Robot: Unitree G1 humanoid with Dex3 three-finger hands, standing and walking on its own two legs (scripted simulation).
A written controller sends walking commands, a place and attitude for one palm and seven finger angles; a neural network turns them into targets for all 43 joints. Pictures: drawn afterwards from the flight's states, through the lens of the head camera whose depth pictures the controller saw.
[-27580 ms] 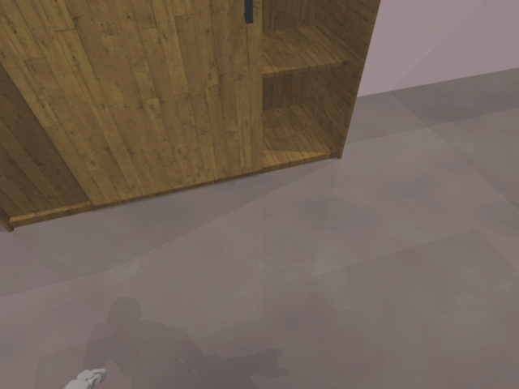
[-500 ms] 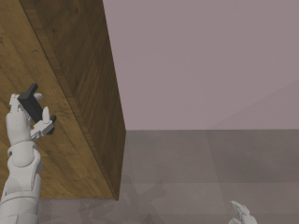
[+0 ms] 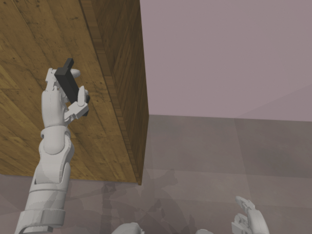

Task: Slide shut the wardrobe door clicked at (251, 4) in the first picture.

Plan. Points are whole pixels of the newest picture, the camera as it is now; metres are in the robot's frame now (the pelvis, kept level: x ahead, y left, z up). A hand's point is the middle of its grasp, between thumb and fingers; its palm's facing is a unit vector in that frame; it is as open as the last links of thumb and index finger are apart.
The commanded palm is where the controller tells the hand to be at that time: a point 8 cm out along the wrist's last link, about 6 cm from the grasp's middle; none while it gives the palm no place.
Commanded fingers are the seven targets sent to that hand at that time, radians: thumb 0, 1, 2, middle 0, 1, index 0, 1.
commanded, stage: stop walking and hold the door there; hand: left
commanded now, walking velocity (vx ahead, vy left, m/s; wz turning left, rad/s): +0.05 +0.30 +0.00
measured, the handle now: (76, 88) +0.41 +0.23 +0.14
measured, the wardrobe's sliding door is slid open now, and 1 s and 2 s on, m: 0.00 0.00 0.00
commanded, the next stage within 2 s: loosen the grip on the handle in 0.86 s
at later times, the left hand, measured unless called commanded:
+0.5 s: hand (80, 104) +0.36 +0.20 +0.14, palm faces +0.12 -0.99 -0.11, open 6.1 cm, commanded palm +0.33 +0.22 +0.14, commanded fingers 0.00 0.90 0.90 -0.45 -1.40 -0.45 -1.40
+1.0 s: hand (79, 103) +0.37 +0.20 +0.14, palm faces +0.08 -0.98 -0.19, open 6.4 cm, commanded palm +0.32 +0.25 +0.14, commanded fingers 0.00 0.54 0.73 -0.45 -1.40 -0.45 -1.40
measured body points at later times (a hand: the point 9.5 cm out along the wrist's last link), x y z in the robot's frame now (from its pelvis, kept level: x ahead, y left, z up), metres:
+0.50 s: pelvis +0.00 +0.08 +0.02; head +0.02 +0.06 +0.47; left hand +0.35 +0.25 +0.15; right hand +0.16 -0.15 -0.09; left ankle +0.03 +0.14 -0.72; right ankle +0.01 -0.02 -0.72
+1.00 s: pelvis +0.02 +0.07 +0.02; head +0.02 +0.06 +0.47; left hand +0.35 +0.26 +0.15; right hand +0.17 -0.15 -0.08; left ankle +0.03 +0.14 -0.72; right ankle +0.01 -0.02 -0.72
